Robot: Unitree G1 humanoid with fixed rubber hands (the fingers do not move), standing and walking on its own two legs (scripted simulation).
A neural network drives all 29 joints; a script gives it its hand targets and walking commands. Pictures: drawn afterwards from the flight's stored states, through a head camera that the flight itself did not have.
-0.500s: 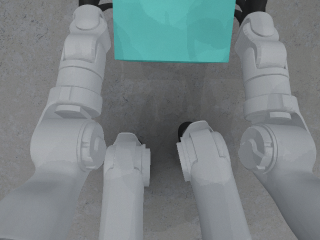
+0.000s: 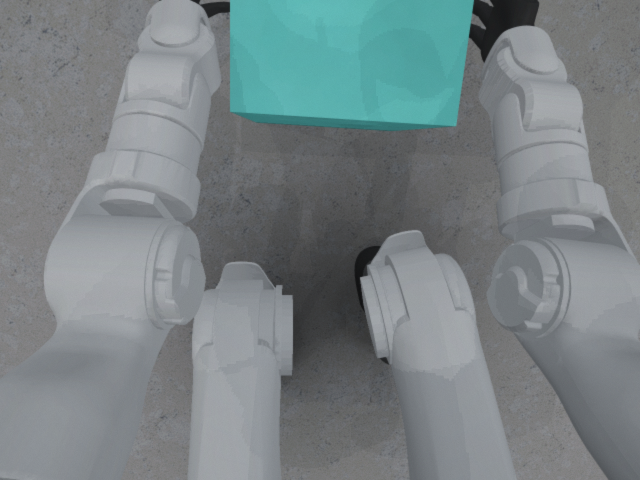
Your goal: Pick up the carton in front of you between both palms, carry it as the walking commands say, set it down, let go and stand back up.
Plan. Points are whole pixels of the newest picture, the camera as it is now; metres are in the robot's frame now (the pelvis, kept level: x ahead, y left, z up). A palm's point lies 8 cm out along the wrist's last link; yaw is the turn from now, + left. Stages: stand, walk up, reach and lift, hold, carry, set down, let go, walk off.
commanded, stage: set down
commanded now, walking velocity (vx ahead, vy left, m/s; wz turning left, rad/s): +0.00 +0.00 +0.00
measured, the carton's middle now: (338, 35) +0.55 -0.08 -0.25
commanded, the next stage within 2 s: let go in 2.00 s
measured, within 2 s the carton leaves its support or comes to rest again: neither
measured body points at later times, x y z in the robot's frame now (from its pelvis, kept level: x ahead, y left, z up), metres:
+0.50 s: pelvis +0.00 +0.00 -0.01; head +0.37 -0.02 +0.24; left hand +0.58 +0.07 -0.18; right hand +0.52 -0.24 -0.18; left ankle +0.09 +0.10 -0.35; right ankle +0.11 -0.12 -0.35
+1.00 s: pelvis -0.01 +0.00 -0.02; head +0.37 -0.02 +0.22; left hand +0.58 +0.12 -0.20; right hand +0.52 -0.27 -0.20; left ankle +0.09 +0.10 -0.35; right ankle +0.11 -0.12 -0.35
